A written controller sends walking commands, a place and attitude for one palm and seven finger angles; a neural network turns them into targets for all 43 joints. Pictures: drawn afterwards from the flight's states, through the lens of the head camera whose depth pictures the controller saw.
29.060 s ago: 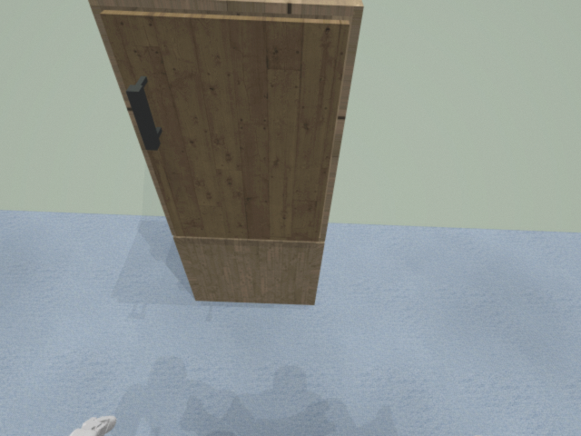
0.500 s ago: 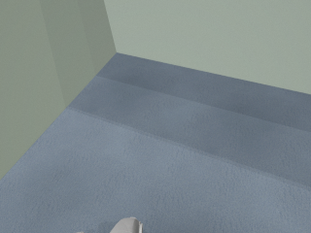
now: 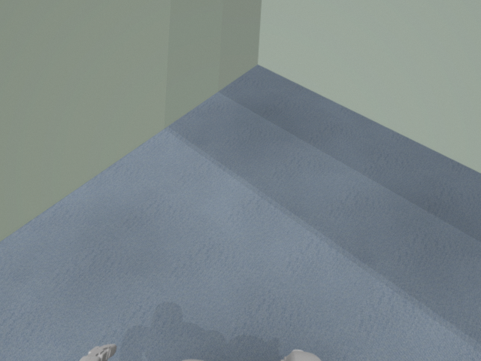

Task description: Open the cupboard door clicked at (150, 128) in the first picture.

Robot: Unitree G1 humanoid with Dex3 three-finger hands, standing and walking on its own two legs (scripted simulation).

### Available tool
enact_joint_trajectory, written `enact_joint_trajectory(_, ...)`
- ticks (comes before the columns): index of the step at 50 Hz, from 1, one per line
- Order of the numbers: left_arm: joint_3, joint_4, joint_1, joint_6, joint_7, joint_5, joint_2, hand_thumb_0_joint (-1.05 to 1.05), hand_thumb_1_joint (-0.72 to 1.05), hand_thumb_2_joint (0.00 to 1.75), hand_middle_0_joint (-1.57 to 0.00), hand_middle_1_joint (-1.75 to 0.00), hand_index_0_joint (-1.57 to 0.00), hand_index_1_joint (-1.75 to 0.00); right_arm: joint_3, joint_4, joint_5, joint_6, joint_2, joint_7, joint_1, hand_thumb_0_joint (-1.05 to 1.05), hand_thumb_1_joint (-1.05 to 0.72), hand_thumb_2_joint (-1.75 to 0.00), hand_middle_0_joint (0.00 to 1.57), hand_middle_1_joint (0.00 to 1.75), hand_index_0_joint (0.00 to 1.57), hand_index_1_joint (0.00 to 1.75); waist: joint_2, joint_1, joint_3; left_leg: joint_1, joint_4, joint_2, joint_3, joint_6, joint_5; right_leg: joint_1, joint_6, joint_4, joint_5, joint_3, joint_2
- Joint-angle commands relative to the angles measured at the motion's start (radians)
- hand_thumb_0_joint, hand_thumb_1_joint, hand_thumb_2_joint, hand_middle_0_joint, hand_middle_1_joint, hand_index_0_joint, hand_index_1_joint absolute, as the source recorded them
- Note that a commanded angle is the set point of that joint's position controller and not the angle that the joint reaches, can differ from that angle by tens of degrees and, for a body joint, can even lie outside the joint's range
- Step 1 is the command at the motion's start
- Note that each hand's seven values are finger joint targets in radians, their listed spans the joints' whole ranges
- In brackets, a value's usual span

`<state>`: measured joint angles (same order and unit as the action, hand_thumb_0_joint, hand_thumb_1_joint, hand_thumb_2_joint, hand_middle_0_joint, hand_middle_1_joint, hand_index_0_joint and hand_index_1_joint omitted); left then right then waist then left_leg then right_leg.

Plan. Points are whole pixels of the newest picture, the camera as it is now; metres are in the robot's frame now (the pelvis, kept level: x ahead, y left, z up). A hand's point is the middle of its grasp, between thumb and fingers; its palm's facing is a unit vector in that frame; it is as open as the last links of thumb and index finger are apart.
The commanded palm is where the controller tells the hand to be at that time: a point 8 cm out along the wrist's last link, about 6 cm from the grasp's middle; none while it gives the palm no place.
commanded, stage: turn to face it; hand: left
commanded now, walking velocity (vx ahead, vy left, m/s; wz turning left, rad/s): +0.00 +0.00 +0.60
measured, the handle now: out of the picture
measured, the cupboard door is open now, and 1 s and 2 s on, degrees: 46 46 46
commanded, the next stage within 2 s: none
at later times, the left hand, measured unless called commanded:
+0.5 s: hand out of the picture -0.01 +0.20 -0.19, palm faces +0.36 -0.91 -0.22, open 7.3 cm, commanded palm none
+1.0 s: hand out of the picture -0.01 +0.15 -0.14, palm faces +0.57 -0.77 -0.28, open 7.4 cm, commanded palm none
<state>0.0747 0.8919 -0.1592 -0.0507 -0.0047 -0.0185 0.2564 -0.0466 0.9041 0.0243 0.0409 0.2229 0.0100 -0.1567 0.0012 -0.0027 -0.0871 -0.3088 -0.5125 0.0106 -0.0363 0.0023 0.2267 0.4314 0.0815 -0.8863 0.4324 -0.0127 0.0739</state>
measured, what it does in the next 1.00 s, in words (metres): steps on the spot, turning left: right foot, then left foot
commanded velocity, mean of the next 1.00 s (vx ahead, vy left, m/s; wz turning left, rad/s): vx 0.00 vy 0.00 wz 0.60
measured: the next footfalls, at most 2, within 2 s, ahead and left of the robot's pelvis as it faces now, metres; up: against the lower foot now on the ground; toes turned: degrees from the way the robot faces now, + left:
right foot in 0.08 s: +0.05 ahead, -0.14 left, +0.00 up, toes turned +0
left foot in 0.46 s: +0.01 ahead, +0.11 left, +0.00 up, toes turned +24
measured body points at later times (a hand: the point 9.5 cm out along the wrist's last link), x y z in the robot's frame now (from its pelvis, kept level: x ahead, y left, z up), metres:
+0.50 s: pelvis +0.00 -0.01 -0.01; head +0.04 +0.02 +0.43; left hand -0.03 +0.25 -0.17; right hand +0.19 -0.23 -0.14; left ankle -0.03 +0.09 -0.74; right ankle +0.01 -0.15 -0.71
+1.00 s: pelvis +0.03 -0.06 +0.01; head +0.08 -0.06 +0.45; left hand -0.04 +0.19 -0.12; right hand +0.24 -0.23 -0.15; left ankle -0.06 +0.05 -0.65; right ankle +0.07 -0.15 -0.73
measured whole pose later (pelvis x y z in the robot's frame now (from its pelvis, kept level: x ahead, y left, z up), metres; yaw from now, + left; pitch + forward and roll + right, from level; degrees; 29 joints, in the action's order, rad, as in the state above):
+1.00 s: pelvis +0.03 -0.06 +0.01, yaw +37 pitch +0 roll +3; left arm 0.04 0.88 -0.19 -0.01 -0.02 -0.02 0.18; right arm -0.09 0.95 0.01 0.08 0.26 0.03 -0.17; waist -0.02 -0.03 -0.09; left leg -0.51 -1.12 0.01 0.00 0.06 0.43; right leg 0.21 -0.02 -0.52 0.31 -0.13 0.09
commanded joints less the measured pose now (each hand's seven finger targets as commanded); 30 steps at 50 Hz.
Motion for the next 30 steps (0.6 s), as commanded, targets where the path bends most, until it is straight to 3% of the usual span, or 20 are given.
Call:
enact_joint_trajectory(1, 0.011, -0.057, -0.08, 0.035, -0.008, 0.008, 0.062, 0.0, 0.9, 0.9, -0.2, -0.3, -0.2, -0.3, -0.074, -0.076, -0.001, -0.009, 0.22, -0.014, 0.035, 0.0, -0.9, -0.9, 0.2, 0.3, 0.2, 0.3, -0.145, 0.021, 0.136, -0.023, 0.09, -0.19, -0.24, -0.123, -0.187, -0.216, -0.011, 0.302, -0.113, -0.039, -0.063)
enact_joint_trajectory(2, 0.019, -0.051, -0.13, 0.045, -0.011, 0.005, 0.09, 0.0, 0.9, 0.9, -0.2, -0.3, -0.2, -0.3, -0.072, -0.085, -0.009, -0.008, 0.202, -0.011, 0.055, 0.0, -0.9, -0.9, 0.2, 0.3, 0.2, 0.3, -0.098, 0.05, 0.152, -0.089, 0.03, -0.142, -0.21, -0.083, -0.122, -0.327, -0.018, 0.442, -0.198, -0.021, -0.04)
enact_joint_trajectory(3, 0.036, -0.048, -0.158, 0.056, -0.021, -0.008, 0.165, 0.0, 0.9, 0.9, -0.2, -0.3, -0.2, -0.3, -0.065, -0.098, -0.019, -0.008, 0.136, -0.007, 0.044, 0.0, -0.9, -0.9, 0.2, 0.3, 0.2, 0.3, 0.11, 0.064, 0.159, -0.253, -0.14, -0.034, -0.111, -0.016, 0.092, -0.453, -0.073, 0.595, -0.141, 0.175, 0.157)
enact_joint_trajectory(4, 0.047, -0.059, -0.153, 0.056, -0.027, -0.016, 0.242, 0.0, 0.9, 0.9, -0.2, -0.3, -0.2, -0.3, -0.057, -0.122, -0.017, -0.008, 0.102, -0.002, 0.066, 0.0, -0.9, -0.9, 0.2, 0.3, 0.2, 0.3, 0.342, 0.081, 0.13, -0.33, -0.425, 0.064, 0.027, 0.042, 0.38, -0.39, -0.191, 0.66, -0.216, 0.42, 0.409)
enact_joint_trajectory(5, 0.033, -0.068, -0.121, 0.054, -0.03, -0.008, 0.225, 0.0, 0.9, 0.9, -0.2, -0.3, -0.2, -0.3, -0.063, -0.115, -0.009, -0.003, 0.139, 0.003, 0.062, 0.0, -0.9, -0.9, 0.2, 0.3, 0.2, 0.3, 0.261, 0.059, 0.114, -0.301, -0.614, 0.004, -0.027, 0.028, 0.38, -0.277, -0.238, 0.643, -0.221, 0.367, 0.423)
enact_joint_trajectory(6, 0.022, -0.082, -0.044, 0.058, -0.034, -0.006, 0.157, 0.0, 0.9, 0.9, -0.2, -0.3, -0.2, -0.3, -0.066, -0.091, -0.007, 0.005, 0.136, 0.007, 0.039, 0.0, -0.9, -0.9, 0.2, 0.3, 0.2, 0.3, 0.249, 0.014, 0.08, -0.308, -0.689, -0.03, -0.046, 0.03, 0.299, -0.238, -0.225, 0.636, -0.223, 0.271, 0.351)
enact_joint_trajectory(7, 0.02, -0.095, -0.003, 0.053, -0.036, -0.005, 0.138, 0.0, 0.9, 0.9, -0.2, -0.3, -0.2, -0.3, -0.069, -0.074, -0.008, 0.014, 0.122, 0.01, 0.02, 0.0, -0.9, -0.9, 0.2, 0.3, 0.2, 0.3, 0.257, -0.006, 0.085, -0.294, -0.728, -0.04, -0.013, 0.043, 0.258, -0.231, -0.206, 0.611, -0.281, 0.214, 0.31)
enact_joint_trajectory(8, 0.008, -0.099, 0.018, 0.053, -0.032, -0.002, 0.119, 0.0, 0.9, 0.9, -0.2, -0.3, -0.2, -0.3, -0.062, -0.058, -0.007, 0.018, 0.116, 0.016, 0.015, 0.0, -0.9, -0.9, 0.2, 0.3, 0.2, 0.3, 0.223, -0.02, 0.074, -0.277, -0.734, -0.052, 0.009, 0.055, 0.214, -0.227, -0.193, 0.578, -0.376, 0.108, 0.262)
enact_joint_trajectory(10, 0.005, -0.098, -0.002, 0.06, -0.029, -0.004, 0.109, 0.0, 0.9, 0.9, -0.2, -0.3, -0.2, -0.3, -0.05, -0.056, -0.011, 0.018, 0.087, 0.022, 0.017, 0.0, -0.9, -0.9, 0.2, 0.3, 0.2, 0.3, 0.201, -0.016, 0.092, -0.253, -0.627, -0.046, 0.055, 0.07, 0.199, -0.277, -0.181, 0.547, -0.52, 0.006, 0.236)
enact_joint_trajectory(13, 0.015, -0.071, -0.075, 0.062, -0.029, -0.006, 0.135, 0.0, 0.9, 0.9, -0.2, -0.3, -0.2, -0.3, -0.04, -0.062, -0.015, 0.017, 0.065, 0.025, 0.065, 0.0, -0.9, -0.9, 0.2, 0.3, 0.2, 0.3, 0.165, 0.023, 0.096, -0.219, -0.445, -0.044, 0.106, 0.078, 0.206, -0.357, -0.183, 0.514, -0.625, -0.037, 0.259)
enact_joint_trajectory(16, 0.026, -0.052, -0.111, 0.061, -0.027, -0.011, 0.162, 0.0, 0.9, 0.9, -0.2, -0.3, -0.2, -0.3, -0.032, -0.073, -0.017, 0.007, 0.057, 0.025, 0.091, 0.0, -0.9, -0.9, 0.2, 0.3, 0.2, 0.3, 0.195, 0.049, 0.109, -0.163, -0.288, -0.035, 0.141, 0.068, 0.234, -0.39, -0.194, 0.467, -0.702, -0.043, 0.287)
enact_joint_trajectory(18, 0.033, -0.046, -0.109, 0.059, -0.023, -0.012, 0.172, 0.0, 0.9, 0.9, -0.2, -0.3, -0.2, -0.3, -0.033, -0.073, -0.018, 0.001, 0.06, 0.023, 0.066, 0.0, -0.9, -0.9, 0.2, 0.3, 0.2, 0.3, 0.203, 0.039, 0.119, -0.104, -0.191, -0.027, 0.158, 0.057, 0.208, -0.379, -0.184, 0.428, -0.7, -0.062, 0.303)
enact_joint_trajectory(20, 0.036, -0.048, -0.085, 0.055, -0.017, -0.003, 0.17, 0.0, 0.9, 0.9, -0.2, -0.3, -0.2, -0.3, -0.037, -0.061, -0.015, -0.005, 0.082, 0.02, 0.014, 0.0, -0.9, -0.9, 0.2, 0.3, 0.2, 0.3, 0.165, 0.003, 0.13, 0.028, -0.039, -0.019, 0.158, 0.042, 0.07, -0.306, -0.135, 0.35, -0.618, -0.11, 0.283)
enact_joint_trajectory(21, 0.035, -0.056, -0.072, 0.051, -0.014, 0.003, 0.154, 0.0, 0.9, 0.9, -0.2, -0.3, -0.2, -0.3, -0.047, -0.046, -0.012, -0.011, 0.117, 0.019, -0.045, 0.0, -0.9, -0.9, 0.2, 0.3, 0.2, 0.3, 0.089, -0.034, 0.166, 0.159, 0.07, -0.044, 0.118, 0.025, -0.064, -0.222, -0.09, 0.242, -0.53, -0.147, 0.26)
enact_joint_trajectory(22, 0.025, -0.082, -0.072, 0.043, -0.01, 0.008, 0.096, 0.0, 0.9, 0.9, -0.2, -0.3, -0.2, -0.3, -0.072, -0.042, -0.005, -0.021, 0.222, 0.013, -0.105, 0.0, -0.9, -0.9, 0.2, 0.3, 0.2, 0.3, -0.187, -0.063, 0.219, 0.322, 0.126, -0.266, -0.189, -0.069, -0.305, -0.003, -0.018, 0.024, -0.16, -0.191, 0.138)
enact_joint_trajectory(23, 0.003, -0.125, 0.011, 0.036, -0.01, 0.008, 0.047, 0.0, 0.9, 0.9, -0.2, -0.3, -0.2, -0.3, -0.091, -0.024, -0.004, -0.016, 0.301, -0.002, -0.18, 0.0, -0.9, -0.9, 0.2, 0.3, 0.2, 0.3, -0.329, -0.113, 0.204, 0.336, 0.15, -0.44, -0.412, -0.214, -0.639, 0.172, 0.015, -0.166, 0.262, -0.117, 0.046)
enact_joint_trajectory(24, 0.008, -0.136, 0.046, 0.026, -0.013, 0.001, 0.076, 0.0, 0.9, 0.9, -0.2, -0.3, -0.2, -0.3, -0.088, -0.009, 0.001, -0.012, 0.297, -0.008, -0.199, 0.0, -0.9, -0.9, 0.2, 0.3, 0.2, 0.3, -0.189, -0.109, 0.203, 0.297, 0.135, -0.452, -0.355, -0.254, -0.541, 0.173, -0.008, -0.265, 0.211, -0.016, 0.06)
enact_joint_trajectory(25, 0.013, -0.118, 0.063, 0.02, -0.014, -0.005, 0.07, 0.0, 0.9, 0.9, -0.2, -0.3, -0.2, -0.3, -0.079, -0.021, 0.001, -0.019, 0.26, -0.016, -0.154, 0.0, -0.9, -0.9, 0.2, 0.3, 0.2, 0.3, -0.18, -0.089, 0.175, 0.232, 0.174, -0.38, -0.322, -0.217, -0.388, 0.19, -0.008, -0.291, 0.122, 0.003, 0.063)
enact_joint_trajectory(27, 0.018, -0.078, 0.022, 0.017, -0.004, -0.005, 0.072, 0.0, 0.9, 0.9, -0.2, -0.3, -0.2, -0.3, -0.065, -0.052, -0.001, -0.023, 0.215, -0.026, -0.033, 0.0, -0.9, -0.9, 0.2, 0.3, 0.2, 0.3, -0.206, -0.033, 0.13, 0.142, 0.183, -0.278, -0.212, -0.15, -0.258, 0.166, 0.001, -0.301, -0.019, 0.027, 0.057)
enact_joint_trajectory(30, 0.016, -0.056, -0.014, 0.017, 0.0, -0.002, 0.068, 0.0, 0.9, 0.9, -0.2, -0.3, -0.2, -0.3, -0.055, -0.056, -0.003, -0.03, 0.196, -0.027, -0.021, 0.0, -0.9, -0.9, 0.2, 0.3, 0.2, 0.3, -0.154, -0.009, 0.134, 0.156, 0.174, -0.228, -0.174, -0.139, -0.312, 0.124, 0.007, -0.217, -0.054, 0.016, 0.027)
